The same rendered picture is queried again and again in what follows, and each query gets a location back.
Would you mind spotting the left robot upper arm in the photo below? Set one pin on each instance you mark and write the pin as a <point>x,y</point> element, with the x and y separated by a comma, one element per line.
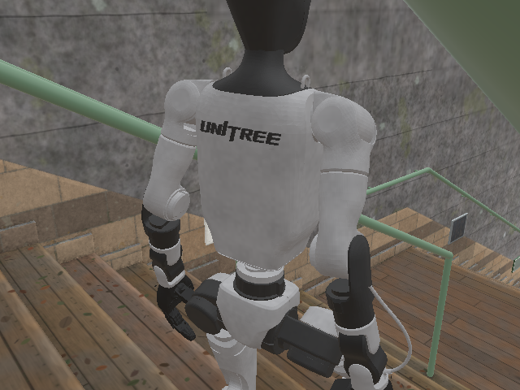
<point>164,196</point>

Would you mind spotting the left robot hand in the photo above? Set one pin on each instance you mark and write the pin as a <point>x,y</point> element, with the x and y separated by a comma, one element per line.
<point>169,298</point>

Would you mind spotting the right robot forearm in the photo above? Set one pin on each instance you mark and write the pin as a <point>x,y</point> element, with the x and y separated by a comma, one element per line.
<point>355,321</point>

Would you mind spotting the left robot thigh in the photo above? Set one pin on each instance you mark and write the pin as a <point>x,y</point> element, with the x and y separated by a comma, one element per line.
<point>237,362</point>

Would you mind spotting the robot head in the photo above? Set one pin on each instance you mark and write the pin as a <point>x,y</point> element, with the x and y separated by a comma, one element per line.
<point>268,29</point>

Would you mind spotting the right robot upper arm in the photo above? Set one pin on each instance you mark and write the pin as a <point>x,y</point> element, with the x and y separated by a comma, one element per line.
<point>348,134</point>

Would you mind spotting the left robot forearm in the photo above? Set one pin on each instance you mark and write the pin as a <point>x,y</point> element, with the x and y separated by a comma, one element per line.
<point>165,248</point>

